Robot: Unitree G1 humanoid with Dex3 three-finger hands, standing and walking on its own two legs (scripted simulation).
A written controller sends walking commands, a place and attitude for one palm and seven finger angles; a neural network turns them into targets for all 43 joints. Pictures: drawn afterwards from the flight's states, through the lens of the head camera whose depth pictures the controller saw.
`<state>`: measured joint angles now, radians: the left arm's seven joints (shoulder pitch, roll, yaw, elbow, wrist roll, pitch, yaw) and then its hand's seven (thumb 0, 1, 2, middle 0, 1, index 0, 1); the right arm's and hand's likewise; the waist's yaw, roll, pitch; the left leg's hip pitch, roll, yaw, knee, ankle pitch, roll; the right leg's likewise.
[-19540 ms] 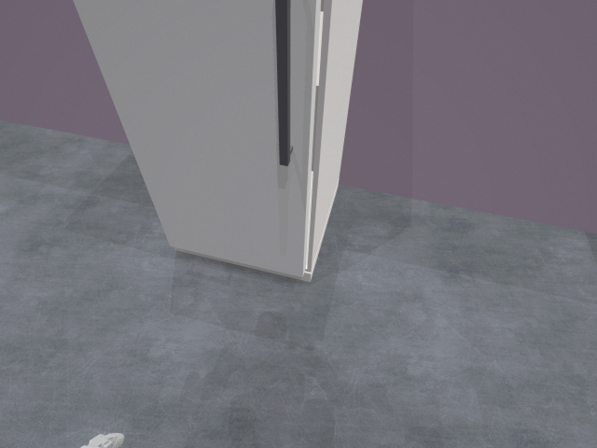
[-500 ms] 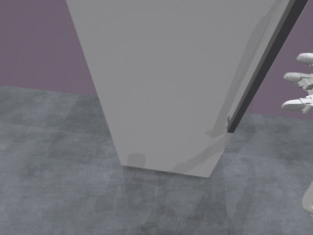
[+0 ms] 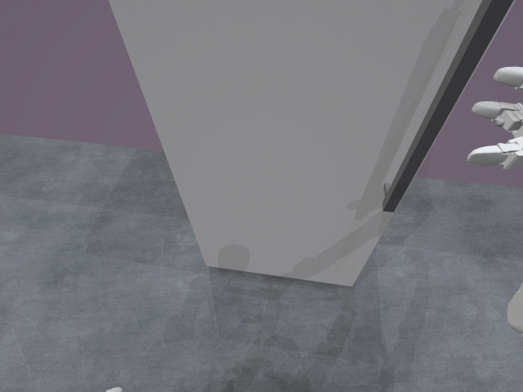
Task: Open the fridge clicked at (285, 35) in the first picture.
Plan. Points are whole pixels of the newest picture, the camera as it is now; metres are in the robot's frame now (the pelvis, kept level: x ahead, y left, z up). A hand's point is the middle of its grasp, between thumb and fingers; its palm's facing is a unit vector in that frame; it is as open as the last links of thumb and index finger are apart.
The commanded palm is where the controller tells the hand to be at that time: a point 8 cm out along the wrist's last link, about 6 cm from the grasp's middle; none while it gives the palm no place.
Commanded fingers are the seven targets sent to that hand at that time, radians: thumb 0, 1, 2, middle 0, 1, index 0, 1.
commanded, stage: feel for the door with the fingertips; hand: right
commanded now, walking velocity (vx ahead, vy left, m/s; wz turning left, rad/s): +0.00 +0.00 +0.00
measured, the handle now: (431, 110) +0.54 -0.18 +0.15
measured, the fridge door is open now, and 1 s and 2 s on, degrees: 0 0 0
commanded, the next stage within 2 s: slide the fingers in behind the handle in 1.02 s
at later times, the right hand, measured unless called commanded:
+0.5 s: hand (470, 121) +0.48 -0.21 +0.18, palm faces +0.01 +1.00 +0.03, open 14.0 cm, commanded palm +0.46 -0.27 +0.18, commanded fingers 0.00 0.50 -0.30 0.30 1.20 0.30 1.20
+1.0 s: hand (471, 110) +0.50 -0.21 +0.19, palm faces +0.01 +1.00 +0.02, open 14.0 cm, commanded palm +0.48 -0.26 +0.18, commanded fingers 0.00 0.50 -0.30 0.30 1.20 0.30 1.20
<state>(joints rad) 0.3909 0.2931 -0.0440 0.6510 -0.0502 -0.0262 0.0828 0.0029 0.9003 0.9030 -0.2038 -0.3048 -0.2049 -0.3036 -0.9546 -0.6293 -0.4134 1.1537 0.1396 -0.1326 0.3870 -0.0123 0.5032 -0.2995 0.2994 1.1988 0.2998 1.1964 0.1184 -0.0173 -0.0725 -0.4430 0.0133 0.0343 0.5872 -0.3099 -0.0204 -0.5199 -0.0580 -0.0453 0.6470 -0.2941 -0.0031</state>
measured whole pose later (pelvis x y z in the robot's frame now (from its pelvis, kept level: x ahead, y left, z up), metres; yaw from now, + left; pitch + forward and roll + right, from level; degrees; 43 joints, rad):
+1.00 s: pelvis +0.00 +0.00 +0.00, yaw +0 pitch +11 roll +2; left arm 0.41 0.30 -0.03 0.68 -0.04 -0.02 0.08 0.00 0.90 0.90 -0.20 -0.30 -0.20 -0.30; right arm -1.03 -0.59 -0.38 1.19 0.12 -0.13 0.31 -0.01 0.50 -0.30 0.30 1.20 0.30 1.20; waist 0.14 -0.02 -0.07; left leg -0.46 0.01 0.04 0.59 -0.31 -0.02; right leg -0.54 -0.06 -0.04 0.66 -0.30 0.00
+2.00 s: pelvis +0.00 +0.01 +0.00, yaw +0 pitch +8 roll +1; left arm 0.37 0.28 -0.03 0.66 -0.04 -0.03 0.06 0.00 0.90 0.90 -0.20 -0.30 -0.20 -0.30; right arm -0.95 -0.46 -0.32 1.06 0.13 -0.10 0.23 -0.01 0.50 -0.30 0.30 1.20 0.30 1.20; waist 0.10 -0.03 -0.08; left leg -0.41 0.01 0.04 0.59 -0.32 -0.01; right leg -0.49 -0.06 -0.04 0.64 -0.30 0.01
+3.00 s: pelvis +0.00 +0.01 +0.00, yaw +0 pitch +8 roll +1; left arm 0.38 0.27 -0.02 0.68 -0.03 -0.04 0.05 0.00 0.90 0.90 -0.20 -0.30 -0.20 -0.30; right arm -0.96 -0.41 -0.30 1.07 0.12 -0.11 0.17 -0.01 0.50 -0.30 0.30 1.20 0.30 1.20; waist 0.11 -0.03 -0.08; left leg -0.41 0.01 0.03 0.59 -0.32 -0.01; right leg -0.48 -0.05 -0.04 0.63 -0.30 0.00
